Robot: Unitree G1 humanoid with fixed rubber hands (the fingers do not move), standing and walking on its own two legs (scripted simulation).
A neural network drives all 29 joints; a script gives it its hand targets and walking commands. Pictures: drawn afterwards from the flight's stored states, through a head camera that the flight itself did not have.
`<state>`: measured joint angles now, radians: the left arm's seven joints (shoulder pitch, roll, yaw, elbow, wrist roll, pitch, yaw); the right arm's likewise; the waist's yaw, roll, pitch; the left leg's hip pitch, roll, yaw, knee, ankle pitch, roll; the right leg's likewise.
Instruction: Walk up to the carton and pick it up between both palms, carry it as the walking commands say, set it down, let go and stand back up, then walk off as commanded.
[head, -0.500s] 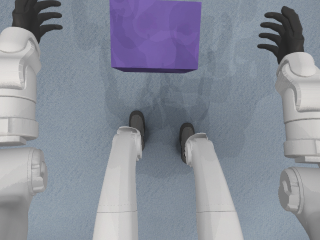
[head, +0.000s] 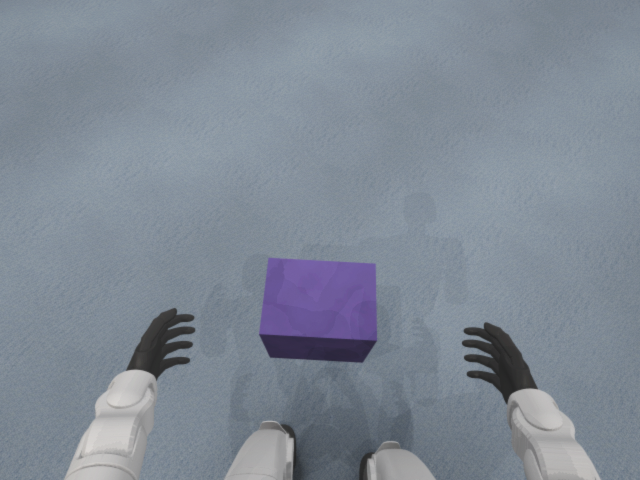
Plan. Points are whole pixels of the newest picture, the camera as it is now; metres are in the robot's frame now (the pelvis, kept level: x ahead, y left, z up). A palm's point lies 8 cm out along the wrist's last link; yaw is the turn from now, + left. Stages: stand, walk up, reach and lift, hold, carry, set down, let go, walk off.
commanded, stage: let go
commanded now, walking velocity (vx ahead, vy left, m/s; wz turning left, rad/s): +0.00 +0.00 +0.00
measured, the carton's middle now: (319, 314) +0.49 +0.03 -0.60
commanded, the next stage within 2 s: stand in 0.66 s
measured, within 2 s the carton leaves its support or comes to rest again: neither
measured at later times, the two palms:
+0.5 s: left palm (158, 422) +0.19 +0.21 -0.05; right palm (559, 421) +0.21 -0.25 -0.04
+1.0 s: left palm (125, 388) +0.22 +0.24 -0.02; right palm (602, 404) +0.22 -0.30 -0.03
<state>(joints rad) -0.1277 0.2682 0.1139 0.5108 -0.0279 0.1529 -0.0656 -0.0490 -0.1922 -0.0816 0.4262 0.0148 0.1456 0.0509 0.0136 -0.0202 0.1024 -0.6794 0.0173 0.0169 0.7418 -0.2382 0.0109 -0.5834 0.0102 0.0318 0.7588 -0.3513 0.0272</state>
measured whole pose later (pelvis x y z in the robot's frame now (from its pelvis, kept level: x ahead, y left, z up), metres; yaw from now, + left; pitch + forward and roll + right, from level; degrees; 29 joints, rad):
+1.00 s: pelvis +0.06 -0.03 +0.03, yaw +0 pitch +2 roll +1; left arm 0.23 0.31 0.06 0.50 0.01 0.02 -0.02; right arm 0.22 -0.28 -0.08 0.57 -0.05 -0.01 0.04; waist 0.01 -0.02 -0.09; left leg -0.29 0.02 0.02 0.49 -0.23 -0.02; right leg -0.21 0.01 0.03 0.54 -0.36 -0.01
